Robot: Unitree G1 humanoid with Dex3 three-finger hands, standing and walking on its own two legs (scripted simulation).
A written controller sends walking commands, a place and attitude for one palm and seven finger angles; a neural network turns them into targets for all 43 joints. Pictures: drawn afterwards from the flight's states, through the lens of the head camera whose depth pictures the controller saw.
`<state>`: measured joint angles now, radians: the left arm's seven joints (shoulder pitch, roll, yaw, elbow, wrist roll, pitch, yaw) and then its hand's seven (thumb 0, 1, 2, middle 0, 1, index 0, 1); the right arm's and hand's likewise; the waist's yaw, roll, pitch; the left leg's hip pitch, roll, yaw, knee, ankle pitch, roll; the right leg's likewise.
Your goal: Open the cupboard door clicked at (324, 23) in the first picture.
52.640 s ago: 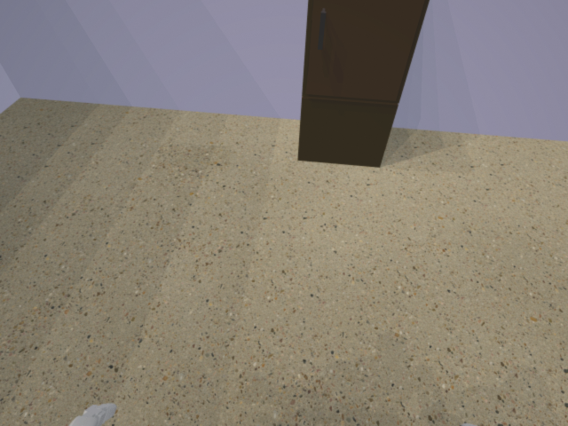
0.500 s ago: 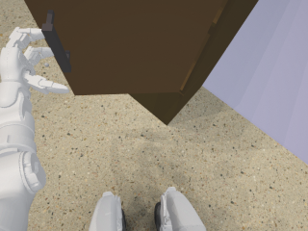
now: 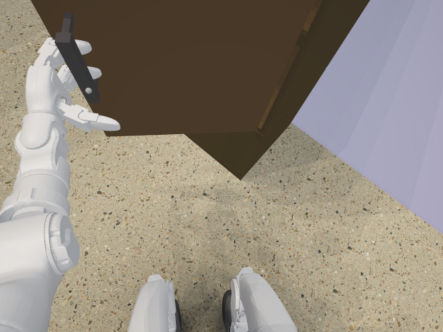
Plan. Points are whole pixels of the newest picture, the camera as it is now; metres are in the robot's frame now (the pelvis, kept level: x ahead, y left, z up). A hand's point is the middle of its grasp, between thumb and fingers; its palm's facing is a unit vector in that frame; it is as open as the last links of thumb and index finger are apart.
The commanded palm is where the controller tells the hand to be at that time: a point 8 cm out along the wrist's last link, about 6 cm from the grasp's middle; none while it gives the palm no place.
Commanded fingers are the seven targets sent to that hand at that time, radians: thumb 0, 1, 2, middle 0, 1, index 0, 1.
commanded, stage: slide the fingers in behind the handle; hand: left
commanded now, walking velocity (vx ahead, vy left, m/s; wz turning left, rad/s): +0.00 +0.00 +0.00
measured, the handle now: (82, 62) +0.56 +0.20 +0.06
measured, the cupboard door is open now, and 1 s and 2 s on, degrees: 46 47 55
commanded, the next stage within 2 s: close the thumb around the handle in 0.70 s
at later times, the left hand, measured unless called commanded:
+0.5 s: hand (99, 90) +0.52 +0.17 +0.05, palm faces +0.04 -1.00 -0.02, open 14.1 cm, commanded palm +0.49 +0.21 +0.06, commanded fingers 0.00 -0.50 0.30 -0.30 -1.20 -0.30 -1.20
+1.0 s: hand (94, 94) +0.51 +0.18 +0.05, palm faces +0.04 -1.00 +0.00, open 13.0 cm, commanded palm +0.49 +0.21 +0.06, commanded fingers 0.00 0.12 0.56 -0.34 -1.27 -0.34 -1.27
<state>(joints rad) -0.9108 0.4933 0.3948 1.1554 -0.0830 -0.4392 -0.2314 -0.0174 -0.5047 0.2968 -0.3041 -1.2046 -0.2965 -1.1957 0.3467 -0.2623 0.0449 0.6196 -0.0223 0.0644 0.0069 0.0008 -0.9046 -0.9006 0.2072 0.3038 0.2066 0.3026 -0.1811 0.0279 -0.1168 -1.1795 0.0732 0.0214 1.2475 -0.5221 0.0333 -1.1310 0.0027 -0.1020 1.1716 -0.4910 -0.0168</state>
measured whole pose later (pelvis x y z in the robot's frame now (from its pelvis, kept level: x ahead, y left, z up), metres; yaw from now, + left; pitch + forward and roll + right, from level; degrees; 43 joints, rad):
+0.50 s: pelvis +0.00 -0.01 +0.00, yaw +0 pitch +25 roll -3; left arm -0.90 0.45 0.37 1.15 -0.07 -0.47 -0.17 -0.02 -0.50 0.30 -0.30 -1.20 -0.28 -1.20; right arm 0.36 -0.26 0.03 0.62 -0.03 0.07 0.02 0.00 -0.90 -0.90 0.21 0.30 0.21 0.30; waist -0.17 0.03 -0.12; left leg -1.16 0.07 0.02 1.23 -0.52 0.03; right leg -1.12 0.00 -0.10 1.17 -0.50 -0.02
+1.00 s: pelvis +0.00 +0.00 +0.00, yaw +0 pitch +25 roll -4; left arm -0.87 0.44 0.38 1.15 -0.08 -0.47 -0.18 -0.02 -0.33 0.37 -0.32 -1.22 -0.31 -1.21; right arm 0.35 -0.25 0.04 0.62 -0.03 0.07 0.02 0.00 -0.90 -0.90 0.21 0.30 0.21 0.30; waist -0.17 0.03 -0.13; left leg -1.14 0.07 0.03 1.23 -0.52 0.03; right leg -1.10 0.00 -0.09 1.16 -0.49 -0.01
